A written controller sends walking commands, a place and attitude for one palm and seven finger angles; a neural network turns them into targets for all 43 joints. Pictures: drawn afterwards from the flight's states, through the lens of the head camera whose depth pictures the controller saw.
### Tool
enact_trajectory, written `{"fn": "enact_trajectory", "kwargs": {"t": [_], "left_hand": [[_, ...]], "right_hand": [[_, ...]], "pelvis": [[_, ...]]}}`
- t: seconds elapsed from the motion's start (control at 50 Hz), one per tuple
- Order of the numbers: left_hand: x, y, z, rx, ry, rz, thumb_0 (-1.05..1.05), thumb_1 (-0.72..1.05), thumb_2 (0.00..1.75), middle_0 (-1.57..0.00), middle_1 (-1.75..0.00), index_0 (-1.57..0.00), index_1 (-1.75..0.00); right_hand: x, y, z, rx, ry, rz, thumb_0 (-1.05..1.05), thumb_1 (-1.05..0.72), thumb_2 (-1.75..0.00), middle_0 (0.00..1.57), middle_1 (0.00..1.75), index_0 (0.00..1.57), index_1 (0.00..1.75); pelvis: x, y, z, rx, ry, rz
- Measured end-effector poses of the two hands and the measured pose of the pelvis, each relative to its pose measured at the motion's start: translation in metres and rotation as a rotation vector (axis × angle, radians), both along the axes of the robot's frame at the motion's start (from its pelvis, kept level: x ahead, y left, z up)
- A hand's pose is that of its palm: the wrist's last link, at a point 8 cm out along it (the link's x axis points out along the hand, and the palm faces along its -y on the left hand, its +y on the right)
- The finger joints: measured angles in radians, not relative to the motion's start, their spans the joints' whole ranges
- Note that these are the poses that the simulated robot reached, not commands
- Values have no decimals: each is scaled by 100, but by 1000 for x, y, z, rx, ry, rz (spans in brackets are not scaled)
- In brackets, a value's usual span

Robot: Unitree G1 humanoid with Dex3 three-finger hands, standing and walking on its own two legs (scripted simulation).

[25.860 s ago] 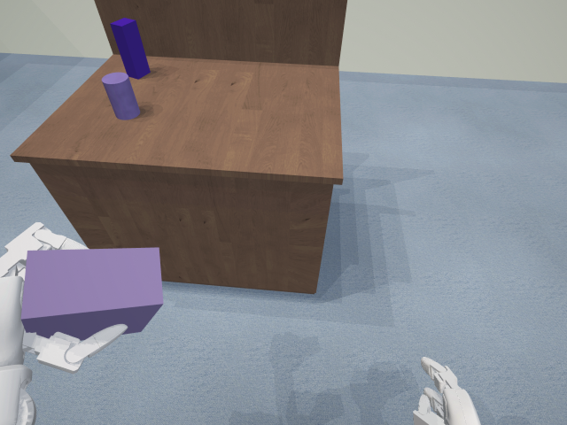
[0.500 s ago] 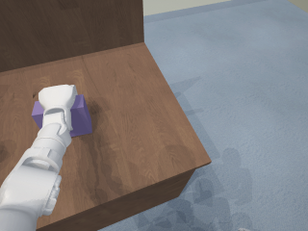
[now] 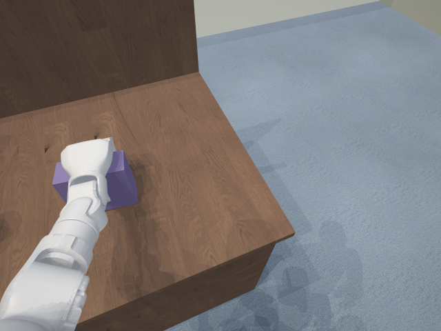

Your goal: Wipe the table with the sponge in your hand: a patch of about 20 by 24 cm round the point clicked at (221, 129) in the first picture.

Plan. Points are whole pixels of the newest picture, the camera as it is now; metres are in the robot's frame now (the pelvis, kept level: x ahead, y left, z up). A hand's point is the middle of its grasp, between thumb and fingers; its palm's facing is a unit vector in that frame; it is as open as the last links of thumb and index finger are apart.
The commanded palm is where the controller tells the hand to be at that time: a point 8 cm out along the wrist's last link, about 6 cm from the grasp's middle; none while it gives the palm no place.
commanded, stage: wipe back along the middle lane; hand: left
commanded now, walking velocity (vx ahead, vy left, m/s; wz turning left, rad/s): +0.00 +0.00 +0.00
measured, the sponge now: (102, 189) +0.40 +0.28 -0.03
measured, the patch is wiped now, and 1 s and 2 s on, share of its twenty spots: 0.35 0.70 0.80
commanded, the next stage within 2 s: slide across to the third lane in 1.24 s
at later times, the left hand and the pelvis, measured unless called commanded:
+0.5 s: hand (102, 196) +0.36 +0.25 +0.01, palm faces -0.03 -0.01 -1.00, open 10.3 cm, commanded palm +0.32 +0.23 +0.04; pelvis +0.00 +0.01 +0.00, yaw +1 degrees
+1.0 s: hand (109, 220) +0.31 +0.22 +0.01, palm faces -0.02 -0.02 -1.00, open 10.3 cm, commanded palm +0.26 +0.20 +0.04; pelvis -0.01 -0.01 +0.00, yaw +0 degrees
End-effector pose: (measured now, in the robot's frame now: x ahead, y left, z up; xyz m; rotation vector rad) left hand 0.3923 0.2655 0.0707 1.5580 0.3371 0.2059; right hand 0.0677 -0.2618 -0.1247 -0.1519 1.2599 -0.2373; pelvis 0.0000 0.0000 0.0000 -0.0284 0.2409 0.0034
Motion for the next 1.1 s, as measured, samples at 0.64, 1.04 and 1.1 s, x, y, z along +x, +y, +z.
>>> {"fn": "enact_trajectory", "kwargs": {"t": [0.64, 1.04, 1.1], "left_hand": [[-64, -32, -2, -2, -47, 29, -1, -50, 108, -64, -140, -65, -144], [-106, -53, -3, -14, -61, 21, 0, -49, 107, -64, -140, -65, -144], [-112, -56, -3, -17, -63, 22, 0, -49, 107, -64, -140, -65, -144]], "right_hand": [[90, 35, 18, 66, -235, 135, 1, -90, -90, 20, 30, 20, 30], [113, 23, 32, 76, -353, 155, 1, -90, -90, 20, 30, 20, 30], [116, 24, 34, 81, -366, 160, 1, -90, -90, 20, 30, 20, 30]], "pelvis": [[-4, 3, 1, 11, -84, 14], [-8, -9, 2, 23, -126, 2], [-9, -11, 2, 25, -134, 1]]}}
